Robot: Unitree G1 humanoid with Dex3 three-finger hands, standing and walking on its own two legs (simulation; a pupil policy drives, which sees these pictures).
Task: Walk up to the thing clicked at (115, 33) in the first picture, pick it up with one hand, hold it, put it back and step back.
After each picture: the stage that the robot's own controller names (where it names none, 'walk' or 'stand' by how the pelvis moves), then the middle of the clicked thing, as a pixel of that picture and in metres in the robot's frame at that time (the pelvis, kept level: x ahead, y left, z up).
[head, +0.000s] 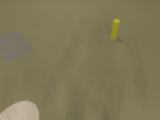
stand; (114, 29) +1.52 -0.36 -0.65
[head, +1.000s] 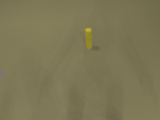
walk; (88, 38) +1.43 +0.06 -0.63
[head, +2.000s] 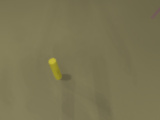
walk; (55, 69) +0.91 +0.36 -0.65
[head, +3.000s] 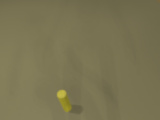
walk; (64, 101) +0.59 +0.25 -0.64
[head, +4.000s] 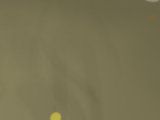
stand; out of the picture +0.43 +0.19 -0.63
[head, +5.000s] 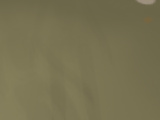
stand; out of the picture +0.37 +0.19 -0.66
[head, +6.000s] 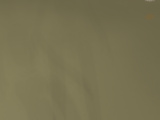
stand; out of the picture +0.38 +0.18 -0.66
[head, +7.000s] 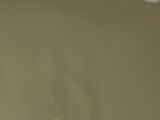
stand; out of the picture +0.39 +0.18 -0.66
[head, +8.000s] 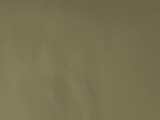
stand; out of the picture +0.37 +0.18 -0.66
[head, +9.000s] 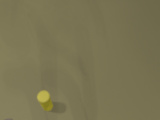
go down; (45, 101) +0.41 +0.20 -0.55
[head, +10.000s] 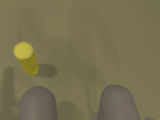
go down; (28, 61) +0.46 +0.23 -0.27
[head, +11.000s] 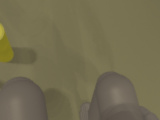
close in; out of the picture +0.45 +0.26 -0.20
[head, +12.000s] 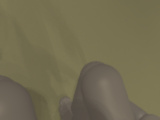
close; out of the picture +0.44 +0.29 -0.16
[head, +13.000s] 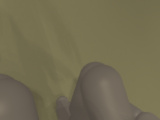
lift; out of the picture +0.42 +0.29 -0.16
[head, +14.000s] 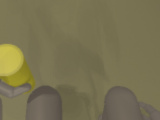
lift; (18, 75) +0.33 +0.22 -0.03
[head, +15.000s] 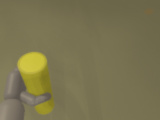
hold; (39, 88) +0.31 +0.15 +0.06
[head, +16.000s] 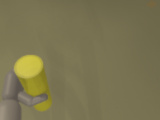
hold; (37, 87) +0.32 +0.16 +0.03
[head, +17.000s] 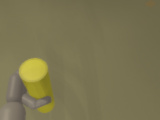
hold; (40, 90) +0.31 +0.15 +0.02
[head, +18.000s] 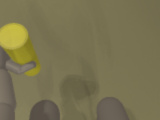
crouch; (24, 55) +0.42 +0.18 -0.05
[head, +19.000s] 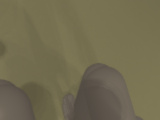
lower; out of the picture +0.43 +0.27 -0.18
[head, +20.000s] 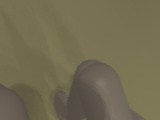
lower; out of the picture +0.44 +0.30 -0.17
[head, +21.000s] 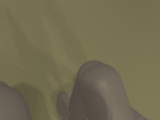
lower; out of the picture +0.43 +0.30 -0.17
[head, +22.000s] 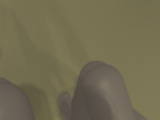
lower; out of the picture +0.42 +0.29 -0.17
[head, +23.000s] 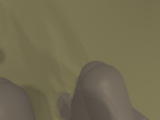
loosen; out of the picture +0.42 +0.28 -0.16
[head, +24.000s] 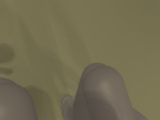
withdraw; out of the picture +0.43 +0.26 -0.17
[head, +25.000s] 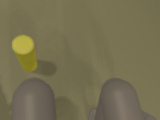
walk; (26, 56) +0.44 +0.22 -0.22
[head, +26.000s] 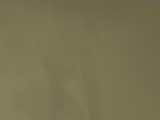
stand; out of the picture +0.37 +0.15 -0.58
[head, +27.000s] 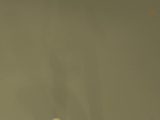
stand; out of the picture +0.38 +0.17 -0.60
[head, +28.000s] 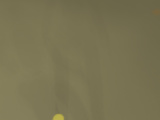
stand; out of the picture +0.39 +0.16 -0.61
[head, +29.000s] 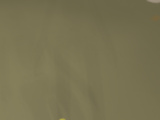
stand; out of the picture +0.40 +0.15 -0.66
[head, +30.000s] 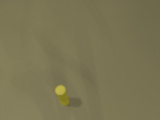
walk; (62, 96) +0.50 +0.17 -0.63
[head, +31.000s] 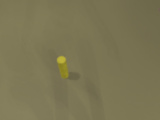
walk; (63, 68) +0.77 +0.18 -0.63
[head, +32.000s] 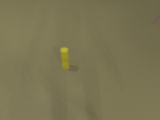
stand; (65, 59) +1.05 +0.18 -0.64
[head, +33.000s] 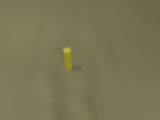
stand; (67, 59) +1.03 +0.16 -0.66
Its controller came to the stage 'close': yes
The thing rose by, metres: 0.67
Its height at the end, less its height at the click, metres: +0.00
